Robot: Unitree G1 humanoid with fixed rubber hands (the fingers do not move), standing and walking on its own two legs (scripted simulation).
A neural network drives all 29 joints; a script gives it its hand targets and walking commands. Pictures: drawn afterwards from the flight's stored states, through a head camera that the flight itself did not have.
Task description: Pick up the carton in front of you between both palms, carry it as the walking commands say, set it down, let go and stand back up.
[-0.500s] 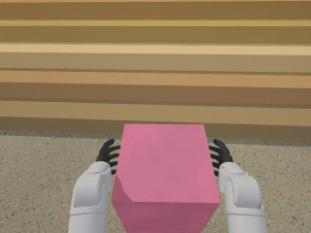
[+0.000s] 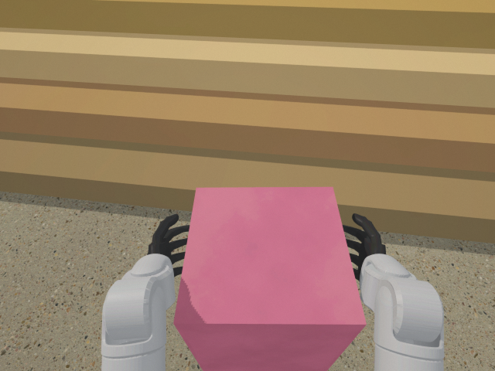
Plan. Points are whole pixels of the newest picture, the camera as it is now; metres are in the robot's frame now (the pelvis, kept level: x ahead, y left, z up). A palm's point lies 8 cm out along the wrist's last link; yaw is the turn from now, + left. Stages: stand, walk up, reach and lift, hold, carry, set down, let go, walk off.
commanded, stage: carry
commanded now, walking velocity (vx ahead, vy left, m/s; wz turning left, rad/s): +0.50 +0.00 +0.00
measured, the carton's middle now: (264, 284) +0.27 +0.00 +0.01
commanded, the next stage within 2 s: none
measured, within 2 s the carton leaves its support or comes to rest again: neither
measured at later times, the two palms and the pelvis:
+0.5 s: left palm (192, 133) +0.60 +0.16 +0.06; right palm (329, 143) +0.56 -0.14 +0.06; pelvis +0.32 +0.04 +0.01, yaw -6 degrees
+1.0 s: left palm (224, 27) +1.00 +0.11 +0.14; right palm (326, 27) +1.01 -0.19 +0.13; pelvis +0.62 -0.03 -0.01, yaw -3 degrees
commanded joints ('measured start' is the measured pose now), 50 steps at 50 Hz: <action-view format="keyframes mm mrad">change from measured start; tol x32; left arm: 1 -495 -919 -711 -109 -423 -12 -258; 28 -417 -936 -755 -130 -378 -94 -233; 40 -927 -562 -592 20 -447 50 -182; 50 -1457 -847 -514 159 -563 86 -193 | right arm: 1 -441 922 732 -50 391 -24 264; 29 -429 883 772 -136 434 -81 294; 50 -1370 829 521 229 470 81 158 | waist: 1 10 -78 -258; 15 -41 254 -360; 36 -37 170 -187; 40 64 -352 -440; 50 40 -68 -437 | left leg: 1 -232 12 7 -132 64 -5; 12 416 -118 212 -588 260 35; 14 754 332 -517 -746 -83 200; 37 538 117 116 -509 819 84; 40 -95 -133 46 203 -83 18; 50 -251 -11 -51 -4 50 39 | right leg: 1 425 -273 284 -141 526 -69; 11 258 -185 -3 67 856 9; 16 -435 -40 204 956 -152 35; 33 -388 -42 6 196 251 42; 38 112 32 -39 100 146 -10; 41 517 -369 720 -74 66 -206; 50 359 -253 270 -1 588 -151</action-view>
